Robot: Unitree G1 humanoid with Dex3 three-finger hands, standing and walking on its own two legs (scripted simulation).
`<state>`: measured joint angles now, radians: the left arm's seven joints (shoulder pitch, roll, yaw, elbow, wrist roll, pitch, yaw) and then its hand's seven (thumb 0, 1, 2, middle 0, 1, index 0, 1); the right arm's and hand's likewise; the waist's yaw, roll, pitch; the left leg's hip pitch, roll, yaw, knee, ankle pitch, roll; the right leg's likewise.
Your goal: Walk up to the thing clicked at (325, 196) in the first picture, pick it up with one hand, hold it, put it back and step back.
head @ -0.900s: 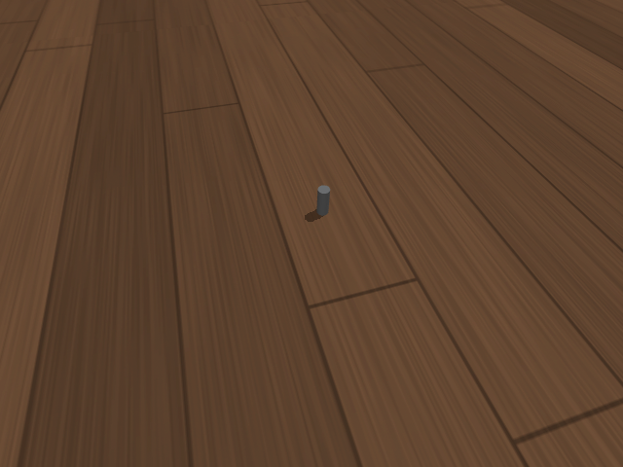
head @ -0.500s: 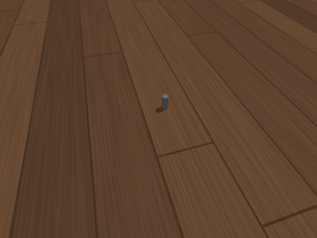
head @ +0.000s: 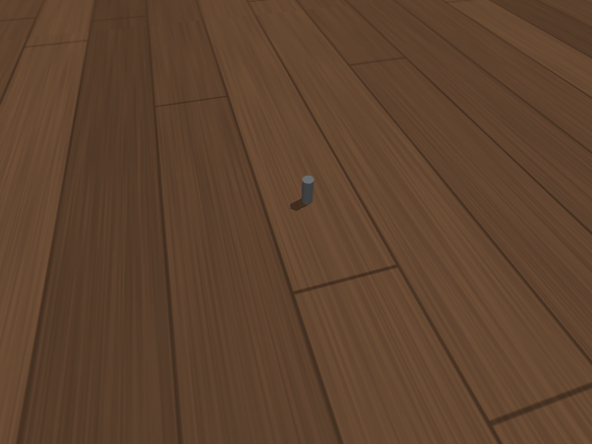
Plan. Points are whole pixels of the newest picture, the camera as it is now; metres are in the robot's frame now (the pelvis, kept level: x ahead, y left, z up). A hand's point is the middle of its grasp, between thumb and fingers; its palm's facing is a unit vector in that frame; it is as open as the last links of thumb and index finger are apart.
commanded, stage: stand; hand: left
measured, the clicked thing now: (307, 190) +1.24 -0.08 -0.71
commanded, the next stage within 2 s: walk up in 0.22 s
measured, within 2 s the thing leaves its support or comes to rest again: neither
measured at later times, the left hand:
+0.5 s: hand out of the picture +0.14 +0.24 -0.15, palm faces -0.14 -0.91 -0.40, open 7.4 cm
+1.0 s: hand (200, 330) +0.34 +0.18 -0.17, palm faces -0.22 -0.91 -0.34, open 7.4 cm
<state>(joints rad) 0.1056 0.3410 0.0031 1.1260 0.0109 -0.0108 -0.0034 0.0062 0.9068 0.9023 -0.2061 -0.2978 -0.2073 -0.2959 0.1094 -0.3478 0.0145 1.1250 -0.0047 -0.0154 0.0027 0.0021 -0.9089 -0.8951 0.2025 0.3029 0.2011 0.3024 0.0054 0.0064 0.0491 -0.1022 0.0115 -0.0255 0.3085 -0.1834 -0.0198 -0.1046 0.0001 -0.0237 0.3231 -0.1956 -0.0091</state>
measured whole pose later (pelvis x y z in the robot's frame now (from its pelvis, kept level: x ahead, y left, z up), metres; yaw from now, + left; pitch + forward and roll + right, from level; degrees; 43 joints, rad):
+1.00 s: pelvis +0.25 -0.08 -0.02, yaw -11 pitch -2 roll +0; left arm 0.34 0.42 0.04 0.89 0.01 -0.05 -0.04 0.01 0.91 0.90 -0.21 -0.30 -0.21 -0.30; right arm 0.23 -0.38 -0.07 0.83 -0.02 -0.09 0.07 0.00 -0.91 -0.89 0.20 0.30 0.20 0.30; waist 0.01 -0.05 0.08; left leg -0.33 0.05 0.09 0.60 -0.23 0.01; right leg -0.30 0.03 0.06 1.06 -0.46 -0.05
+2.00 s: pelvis +0.63 -0.14 -0.01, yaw -14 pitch -2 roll +1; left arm 0.28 0.43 0.05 0.88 0.01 -0.05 -0.06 0.01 0.91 0.90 -0.21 -0.30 -0.21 -0.30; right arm 0.36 -0.41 -0.04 0.82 -0.01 -0.07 0.06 0.00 -0.91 -0.89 0.21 0.30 0.20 0.30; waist -0.03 -0.02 0.08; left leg -0.17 0.03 0.10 0.50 -0.30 0.03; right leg -0.48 -0.09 -0.03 0.75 -0.26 -0.02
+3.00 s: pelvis +0.74 -0.17 -0.01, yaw -13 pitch -2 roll -1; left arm 0.09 0.35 0.00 1.16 0.00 -0.02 -0.01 0.01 0.91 0.90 -0.21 -0.30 -0.21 -0.30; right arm 0.01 -0.36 0.01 1.13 0.01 -0.01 0.02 0.00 -0.91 -0.90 0.20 0.30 0.20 0.30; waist 0.03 0.02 0.07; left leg -0.22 0.04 0.00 0.40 -0.14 -0.02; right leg -0.15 -0.04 -0.04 0.39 -0.20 0.03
